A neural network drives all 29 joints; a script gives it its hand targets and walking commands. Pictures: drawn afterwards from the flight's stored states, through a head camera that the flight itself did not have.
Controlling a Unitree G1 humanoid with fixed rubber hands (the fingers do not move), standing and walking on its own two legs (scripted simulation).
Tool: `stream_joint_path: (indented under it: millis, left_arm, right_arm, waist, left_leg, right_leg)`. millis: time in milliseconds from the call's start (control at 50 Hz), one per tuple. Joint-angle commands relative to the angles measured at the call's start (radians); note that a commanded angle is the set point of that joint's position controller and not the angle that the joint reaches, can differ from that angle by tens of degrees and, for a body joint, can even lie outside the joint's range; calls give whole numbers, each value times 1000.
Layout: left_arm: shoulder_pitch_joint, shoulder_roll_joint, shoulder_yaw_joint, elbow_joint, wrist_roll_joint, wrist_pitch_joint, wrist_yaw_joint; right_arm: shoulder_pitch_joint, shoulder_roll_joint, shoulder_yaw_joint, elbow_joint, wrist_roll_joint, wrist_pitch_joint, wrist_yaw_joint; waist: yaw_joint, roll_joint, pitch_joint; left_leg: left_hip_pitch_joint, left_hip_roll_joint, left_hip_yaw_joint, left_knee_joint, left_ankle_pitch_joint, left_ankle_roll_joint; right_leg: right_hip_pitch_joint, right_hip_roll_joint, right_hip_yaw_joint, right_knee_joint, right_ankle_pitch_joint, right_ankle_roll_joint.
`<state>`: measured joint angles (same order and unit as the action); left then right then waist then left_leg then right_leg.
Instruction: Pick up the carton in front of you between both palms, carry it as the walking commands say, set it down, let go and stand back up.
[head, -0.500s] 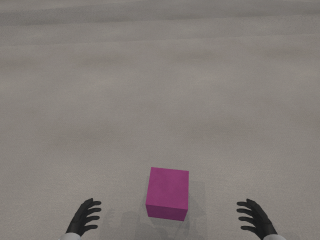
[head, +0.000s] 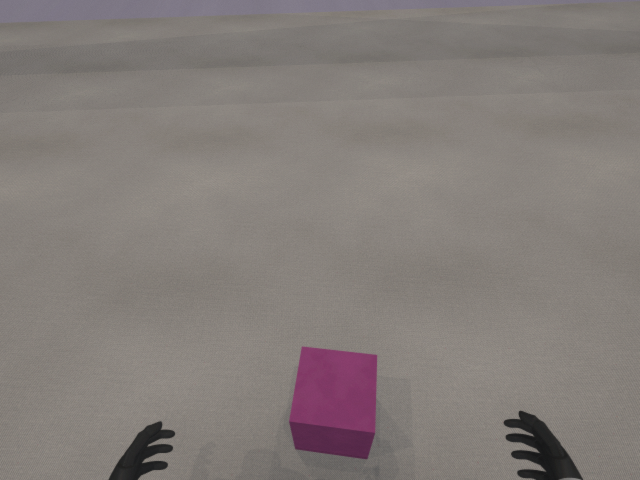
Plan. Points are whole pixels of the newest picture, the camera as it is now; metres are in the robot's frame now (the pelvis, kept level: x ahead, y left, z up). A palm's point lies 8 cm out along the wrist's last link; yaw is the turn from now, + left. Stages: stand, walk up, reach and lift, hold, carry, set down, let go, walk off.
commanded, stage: stand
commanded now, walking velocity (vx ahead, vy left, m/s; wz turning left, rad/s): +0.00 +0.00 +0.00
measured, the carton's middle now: (334, 403) +0.44 -0.01 -0.64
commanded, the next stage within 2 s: none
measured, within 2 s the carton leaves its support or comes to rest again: neither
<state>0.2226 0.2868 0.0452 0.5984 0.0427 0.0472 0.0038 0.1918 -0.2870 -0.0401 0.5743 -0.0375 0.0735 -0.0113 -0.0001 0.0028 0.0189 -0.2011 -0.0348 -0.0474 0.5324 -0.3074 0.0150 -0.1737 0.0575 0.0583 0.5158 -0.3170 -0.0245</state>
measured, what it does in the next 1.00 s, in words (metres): stands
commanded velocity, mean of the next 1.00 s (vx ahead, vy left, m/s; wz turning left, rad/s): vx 0.00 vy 0.00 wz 0.00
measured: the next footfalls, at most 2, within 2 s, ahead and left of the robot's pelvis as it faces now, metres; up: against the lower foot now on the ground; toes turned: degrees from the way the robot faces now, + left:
none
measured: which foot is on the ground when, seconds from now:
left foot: down 0.00-1.00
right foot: down 0.00-1.00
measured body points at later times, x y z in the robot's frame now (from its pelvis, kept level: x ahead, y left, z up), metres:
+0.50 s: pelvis +0.02 +0.00 +0.00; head +0.02 +0.00 +0.45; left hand +0.15 +0.30 -0.09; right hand +0.16 -0.29 -0.09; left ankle -0.01 +0.11 -0.73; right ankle -0.02 -0.11 -0.73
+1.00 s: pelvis +0.00 +0.00 +0.01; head -0.01 +0.00 +0.46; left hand +0.11 +0.31 -0.10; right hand +0.12 -0.30 -0.10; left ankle -0.01 +0.11 -0.73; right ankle -0.02 -0.11 -0.73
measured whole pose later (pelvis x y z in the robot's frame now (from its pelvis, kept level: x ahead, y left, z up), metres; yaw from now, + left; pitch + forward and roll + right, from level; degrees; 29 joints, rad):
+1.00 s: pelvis +0.00 +0.00 +0.01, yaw +0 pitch -2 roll +0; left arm 0.16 0.36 0.03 0.93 0.02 0.00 0.01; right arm 0.13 -0.37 -0.01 0.95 -0.02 -0.02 -0.02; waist 0.00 0.00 0.02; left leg -0.12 -0.04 -0.05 0.37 -0.22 0.02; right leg -0.09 0.05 0.06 0.37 -0.24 -0.02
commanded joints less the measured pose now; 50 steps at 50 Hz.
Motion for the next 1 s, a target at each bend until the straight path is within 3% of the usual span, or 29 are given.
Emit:
stream_joint_path:
  millis: [0,120,360,980]
  left_arm:
    - [-56,142,40,-45,-1,-39,4]
    - [-39,176,39,18,-8,-48,14]
    - [-52,206,34,104,-13,-55,22]
    - [-103,239,17,287,-24,-64,13]
  right_arm:
    - [-67,-136,-35,-19,-2,-61,-1]
    - [-58,-172,-28,64,-2,-81,-10]
    - [-64,-204,-23,156,4,-92,-19]
    - [-100,-243,-1,336,15,-104,-17]
  waist:
    - [0,7,-44]
    - [2,-7,-94]
    - [3,-2,-81]
    - [5,-2,-24]
  left_leg:
    - [21,87,-76,-81,124,-7]
    - [65,98,-80,-64,321,-7]
    - [93,108,-91,-82,405,-1]
    - [98,126,-119,-206,268,5]
  right_leg:
    - [-78,-100,77,-106,129,19]
    - [-17,-114,79,-86,319,17]
    - [22,-127,84,-95,389,12]
    - [49,-148,110,-210,249,2]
